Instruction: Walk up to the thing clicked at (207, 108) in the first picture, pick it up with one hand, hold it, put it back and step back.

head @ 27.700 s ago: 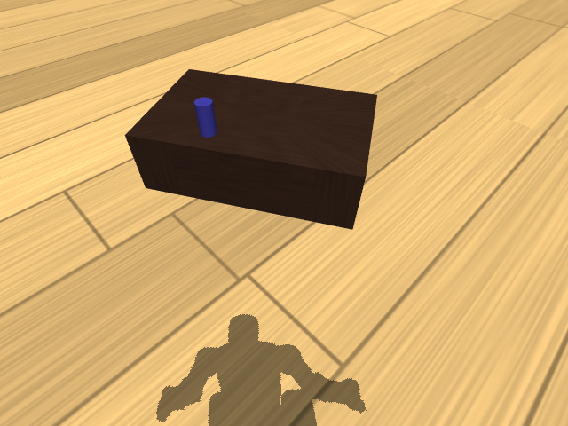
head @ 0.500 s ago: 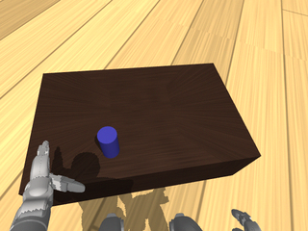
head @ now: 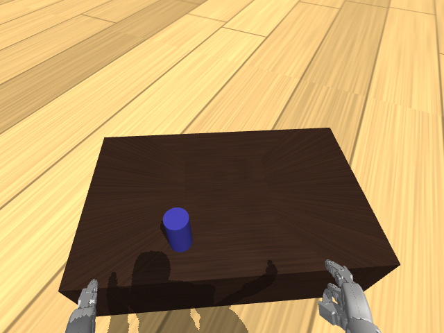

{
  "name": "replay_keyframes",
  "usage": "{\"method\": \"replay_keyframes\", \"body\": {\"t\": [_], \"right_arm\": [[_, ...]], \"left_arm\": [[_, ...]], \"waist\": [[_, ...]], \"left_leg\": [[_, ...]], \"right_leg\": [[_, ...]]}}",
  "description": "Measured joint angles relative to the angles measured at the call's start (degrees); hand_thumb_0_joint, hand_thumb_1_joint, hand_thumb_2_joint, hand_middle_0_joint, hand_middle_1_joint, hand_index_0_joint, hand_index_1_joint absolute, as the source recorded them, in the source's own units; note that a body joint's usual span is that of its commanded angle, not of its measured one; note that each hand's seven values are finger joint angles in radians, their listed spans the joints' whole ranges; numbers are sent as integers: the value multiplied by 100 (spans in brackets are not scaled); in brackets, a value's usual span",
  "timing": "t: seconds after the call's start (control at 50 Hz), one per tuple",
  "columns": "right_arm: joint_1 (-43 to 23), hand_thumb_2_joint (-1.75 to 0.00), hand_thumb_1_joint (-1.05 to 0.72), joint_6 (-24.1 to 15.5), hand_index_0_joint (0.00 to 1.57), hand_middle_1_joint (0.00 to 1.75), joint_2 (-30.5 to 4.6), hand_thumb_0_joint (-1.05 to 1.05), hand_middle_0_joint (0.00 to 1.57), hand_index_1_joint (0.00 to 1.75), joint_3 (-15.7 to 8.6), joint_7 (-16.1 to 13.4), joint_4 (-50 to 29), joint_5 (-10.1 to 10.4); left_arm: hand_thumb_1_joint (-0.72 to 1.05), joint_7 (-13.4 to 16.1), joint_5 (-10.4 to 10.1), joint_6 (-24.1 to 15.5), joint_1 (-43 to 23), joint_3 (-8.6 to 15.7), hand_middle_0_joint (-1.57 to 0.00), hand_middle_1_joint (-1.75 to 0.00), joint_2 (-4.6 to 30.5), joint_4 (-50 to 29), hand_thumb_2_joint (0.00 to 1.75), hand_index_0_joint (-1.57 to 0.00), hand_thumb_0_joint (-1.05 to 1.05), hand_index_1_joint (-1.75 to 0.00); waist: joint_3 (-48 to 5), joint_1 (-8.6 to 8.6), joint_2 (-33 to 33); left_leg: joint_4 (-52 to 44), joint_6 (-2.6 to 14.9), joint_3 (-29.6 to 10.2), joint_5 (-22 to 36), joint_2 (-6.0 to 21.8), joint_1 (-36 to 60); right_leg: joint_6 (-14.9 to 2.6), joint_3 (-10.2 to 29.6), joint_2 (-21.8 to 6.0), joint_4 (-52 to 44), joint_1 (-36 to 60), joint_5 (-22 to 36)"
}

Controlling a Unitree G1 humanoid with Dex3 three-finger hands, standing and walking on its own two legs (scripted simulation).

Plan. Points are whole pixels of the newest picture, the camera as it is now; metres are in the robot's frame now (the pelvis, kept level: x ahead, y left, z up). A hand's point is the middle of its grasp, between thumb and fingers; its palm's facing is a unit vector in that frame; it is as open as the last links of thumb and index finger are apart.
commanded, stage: home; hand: left
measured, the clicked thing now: (178, 230) +0.48 +0.14 -0.32
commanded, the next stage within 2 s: stand in 1.82 s
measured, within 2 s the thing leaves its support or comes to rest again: neither
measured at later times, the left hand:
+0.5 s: hand (119, 330) +0.17 +0.18 -0.06, palm faces +0.10 -0.96 -0.28, open 17.5 cm
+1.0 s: hand out of the picture +0.16 +0.19 -0.06, palm faces +0.11 -0.95 -0.28, open 17.5 cm
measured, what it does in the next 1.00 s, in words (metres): stands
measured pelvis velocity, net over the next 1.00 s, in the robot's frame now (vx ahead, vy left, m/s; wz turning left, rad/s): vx -0.01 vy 0.01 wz -0.02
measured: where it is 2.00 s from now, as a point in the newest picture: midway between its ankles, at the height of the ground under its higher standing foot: outside the picture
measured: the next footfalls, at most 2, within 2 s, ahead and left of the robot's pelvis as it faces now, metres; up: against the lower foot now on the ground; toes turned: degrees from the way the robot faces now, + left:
none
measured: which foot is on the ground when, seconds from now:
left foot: down 0.00-1.00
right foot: down 0.00-1.00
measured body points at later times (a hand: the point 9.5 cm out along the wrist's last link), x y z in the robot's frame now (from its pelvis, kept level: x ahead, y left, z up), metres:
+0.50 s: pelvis -0.01 +0.00 +0.00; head +0.01 +0.01 +0.45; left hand +0.16 +0.23 -0.04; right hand +0.14 -0.24 -0.08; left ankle +0.03 +0.15 -0.69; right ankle -0.01 -0.14 -0.69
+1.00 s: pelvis -0.01 +0.01 -0.01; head +0.01 +0.01 +0.44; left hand +0.15 +0.24 -0.04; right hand +0.15 -0.23 -0.08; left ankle +0.03 +0.15 -0.69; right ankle -0.01 -0.14 -0.69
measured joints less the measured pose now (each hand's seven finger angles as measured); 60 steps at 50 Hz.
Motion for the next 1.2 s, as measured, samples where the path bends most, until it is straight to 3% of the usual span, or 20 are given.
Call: {"method": "replay_keyframes", "body": {"t": [0.38, 1.2], "right_arm": [[427, -90, -91, -255, 21, 30, -51, 2, 20, 30, -96, 0, 138, -47], [392, -90, -91, -533, 21, 30, -2, 2, 21, 30, -30, -92, 108, -119]], "left_arm": [[-56, 8, 61, 154, 59, 55, -5, -5, -16, -173, 5, -5, -1, -6], [-56, -4, 99, 315, 150, 66, -5, -6, -31, -488, 5, -6, -1, -6]], "waist": [[-36, -162, 22], [-92, -102, 31]], "left_leg": [[125, 1, 63, -49, 57, -17], [338, 18, 32, -105, 50, -230]], "right_leg": [[-1, 79, 53, 110, -52, -6], [18, 68, 53, 285, -237, -50]]}}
